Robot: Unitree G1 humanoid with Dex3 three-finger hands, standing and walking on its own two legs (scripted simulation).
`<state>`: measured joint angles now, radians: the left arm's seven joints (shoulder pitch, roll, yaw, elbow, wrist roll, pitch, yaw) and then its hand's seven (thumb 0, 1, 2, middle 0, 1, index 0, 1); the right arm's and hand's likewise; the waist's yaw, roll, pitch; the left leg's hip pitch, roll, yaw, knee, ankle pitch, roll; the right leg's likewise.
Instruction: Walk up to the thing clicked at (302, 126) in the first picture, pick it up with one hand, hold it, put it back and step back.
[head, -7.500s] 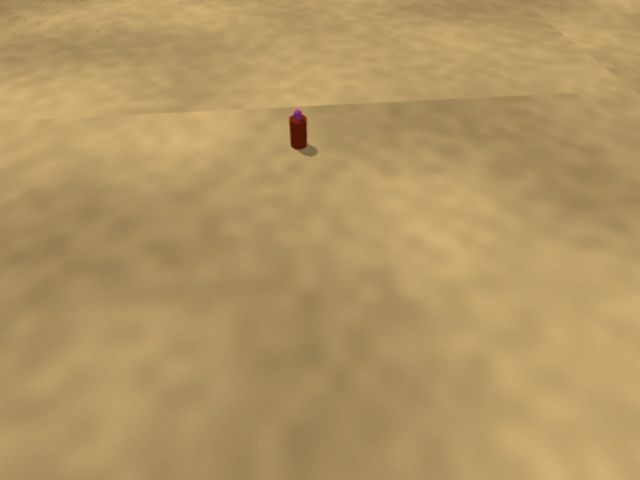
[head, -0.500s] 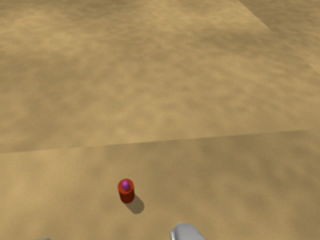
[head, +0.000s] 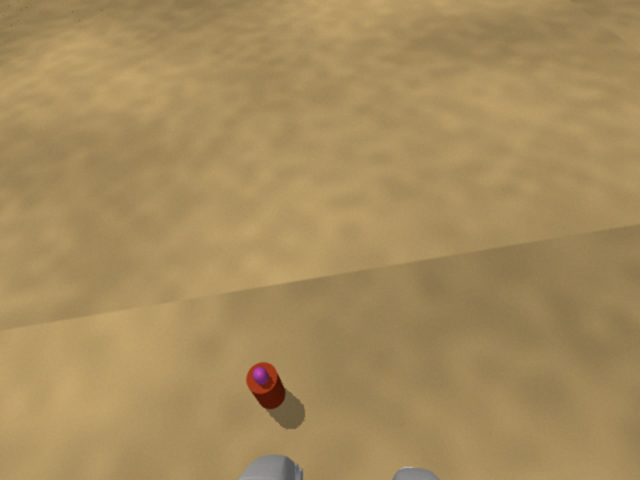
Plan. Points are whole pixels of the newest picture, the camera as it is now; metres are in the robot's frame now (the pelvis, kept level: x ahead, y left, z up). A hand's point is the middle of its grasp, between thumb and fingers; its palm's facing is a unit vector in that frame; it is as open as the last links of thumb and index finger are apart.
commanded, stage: walk up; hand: left
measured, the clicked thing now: (265, 383) +0.44 +0.21 -0.66
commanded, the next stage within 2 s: none
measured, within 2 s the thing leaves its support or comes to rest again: neither
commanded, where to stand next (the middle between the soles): +0.08 +0.01 m, yaw -1 degrees
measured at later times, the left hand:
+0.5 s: hand out of the picture +0.04 +0.31 -0.19, palm faces -0.08 -0.95 -0.31, open 7.4 cm
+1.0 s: hand out of the picture -0.07 +0.27 -0.09, palm faces +0.02 -0.85 -0.53, open 7.4 cm
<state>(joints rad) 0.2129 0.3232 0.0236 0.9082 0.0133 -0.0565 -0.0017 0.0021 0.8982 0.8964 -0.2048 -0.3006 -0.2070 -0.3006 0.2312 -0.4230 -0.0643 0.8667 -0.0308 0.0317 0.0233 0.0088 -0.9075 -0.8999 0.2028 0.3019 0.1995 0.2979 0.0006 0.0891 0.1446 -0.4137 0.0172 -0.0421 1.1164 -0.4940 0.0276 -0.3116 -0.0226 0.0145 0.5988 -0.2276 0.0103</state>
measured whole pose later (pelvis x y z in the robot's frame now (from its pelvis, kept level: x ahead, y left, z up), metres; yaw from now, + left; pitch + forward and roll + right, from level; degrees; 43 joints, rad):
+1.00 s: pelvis -0.06 -0.03 +0.02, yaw +0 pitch -5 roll +0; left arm 0.44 0.39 0.08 0.92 0.04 -0.07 0.01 0.01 0.90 0.90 -0.20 -0.30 -0.21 -0.30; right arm 0.37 -0.44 -0.08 0.86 -0.01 0.04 0.09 0.01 -0.91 -0.90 0.20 0.30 0.20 0.30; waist 0.01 0.14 0.06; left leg -0.55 -0.04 -0.18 1.00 -0.15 -0.02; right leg -0.05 -0.01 -0.12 0.40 -0.27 -0.03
